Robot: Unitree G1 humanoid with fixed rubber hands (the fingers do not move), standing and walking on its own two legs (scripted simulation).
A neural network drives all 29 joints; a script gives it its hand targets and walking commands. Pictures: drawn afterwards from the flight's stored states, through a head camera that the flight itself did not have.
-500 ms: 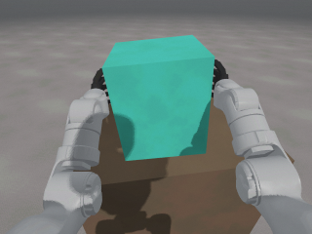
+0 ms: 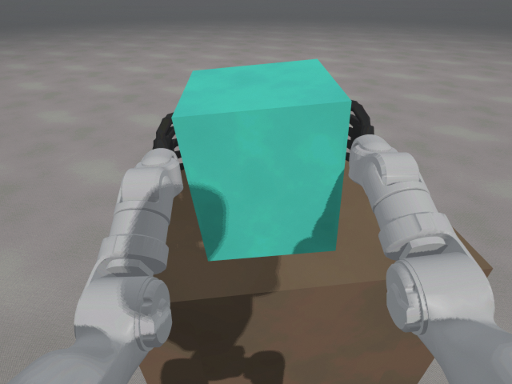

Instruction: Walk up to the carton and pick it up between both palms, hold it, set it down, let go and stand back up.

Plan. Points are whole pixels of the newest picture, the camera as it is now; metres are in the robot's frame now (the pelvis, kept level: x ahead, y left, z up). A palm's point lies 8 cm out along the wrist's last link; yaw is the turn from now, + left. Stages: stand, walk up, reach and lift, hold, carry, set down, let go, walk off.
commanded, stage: set down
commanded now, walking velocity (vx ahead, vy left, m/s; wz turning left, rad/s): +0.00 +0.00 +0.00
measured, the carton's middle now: (263, 159) +0.41 +0.00 +0.23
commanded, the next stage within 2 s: none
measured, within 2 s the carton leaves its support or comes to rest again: neither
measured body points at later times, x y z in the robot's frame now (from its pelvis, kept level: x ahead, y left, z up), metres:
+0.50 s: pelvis +0.03 +0.01 +0.00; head -0.02 +0.01 +0.45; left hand +0.44 +0.16 +0.19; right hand +0.45 -0.14 +0.22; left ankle +0.04 +0.10 -0.74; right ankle +0.07 -0.13 -0.74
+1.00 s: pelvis +0.04 +0.01 +0.00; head -0.02 +0.02 +0.45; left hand +0.44 +0.17 +0.16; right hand +0.45 -0.13 +0.19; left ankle +0.04 +0.10 -0.74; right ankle +0.07 -0.13 -0.74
